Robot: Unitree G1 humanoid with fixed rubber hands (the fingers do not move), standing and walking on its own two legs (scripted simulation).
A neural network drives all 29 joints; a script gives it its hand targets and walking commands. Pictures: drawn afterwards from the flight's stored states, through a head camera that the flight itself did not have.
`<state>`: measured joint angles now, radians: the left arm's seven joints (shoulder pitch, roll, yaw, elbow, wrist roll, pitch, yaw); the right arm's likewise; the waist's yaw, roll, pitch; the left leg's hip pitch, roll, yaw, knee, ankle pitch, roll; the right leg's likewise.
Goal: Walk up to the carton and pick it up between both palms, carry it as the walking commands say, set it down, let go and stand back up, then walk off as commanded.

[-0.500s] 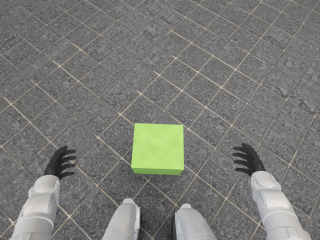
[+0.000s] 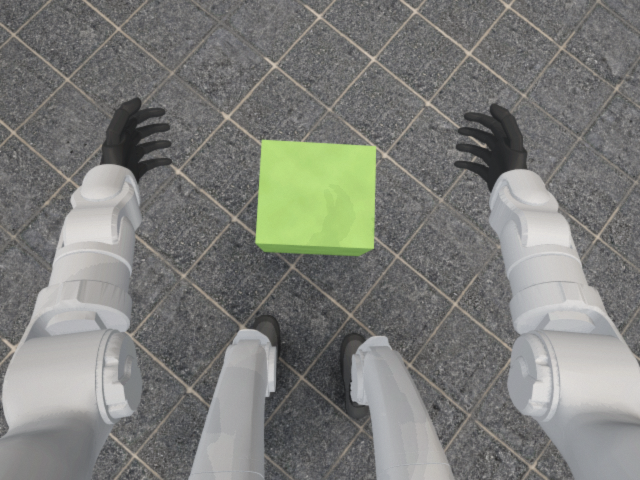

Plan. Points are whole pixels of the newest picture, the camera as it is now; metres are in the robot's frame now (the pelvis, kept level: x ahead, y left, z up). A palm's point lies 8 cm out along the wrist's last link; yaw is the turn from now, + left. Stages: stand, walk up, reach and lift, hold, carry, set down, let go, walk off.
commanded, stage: reach and lift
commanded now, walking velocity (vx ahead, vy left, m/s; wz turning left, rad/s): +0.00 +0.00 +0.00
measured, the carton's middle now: (315, 203) +0.51 -0.01 -0.56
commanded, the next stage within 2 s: none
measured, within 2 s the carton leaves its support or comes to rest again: neither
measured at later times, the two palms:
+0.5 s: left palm (160, 153) +0.49 +0.22 -0.16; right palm (472, 157) +0.49 -0.21 -0.16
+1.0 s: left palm (193, 179) +0.50 +0.22 -0.32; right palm (430, 182) +0.50 -0.21 -0.32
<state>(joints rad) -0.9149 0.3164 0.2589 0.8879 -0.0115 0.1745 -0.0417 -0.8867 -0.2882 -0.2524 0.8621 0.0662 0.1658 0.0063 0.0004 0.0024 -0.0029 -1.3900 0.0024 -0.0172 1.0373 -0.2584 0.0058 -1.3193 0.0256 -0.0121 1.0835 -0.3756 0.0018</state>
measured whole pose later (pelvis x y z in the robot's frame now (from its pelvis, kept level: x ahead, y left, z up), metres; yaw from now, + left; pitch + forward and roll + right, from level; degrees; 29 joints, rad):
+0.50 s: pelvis +0.01 +0.00 -0.04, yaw -2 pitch +49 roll -2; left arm -1.02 0.27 0.34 0.88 0.02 0.11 -0.03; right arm -1.01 -0.28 -0.33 0.88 0.02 0.10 0.05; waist 0.01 0.00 -0.12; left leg -1.72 0.01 0.00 1.17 -0.30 0.01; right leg -1.65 0.03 0.01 1.22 -0.41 0.01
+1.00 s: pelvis -0.03 +0.00 -0.19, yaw -2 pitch +48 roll -2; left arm -1.23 0.38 0.24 0.97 -0.12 0.13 0.03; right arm -1.22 -0.35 -0.20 0.93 0.14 0.15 -0.06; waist 0.01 -0.01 0.00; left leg -2.18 0.02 -0.01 1.76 -0.43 0.01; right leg -2.10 0.04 -0.01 1.82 -0.57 0.00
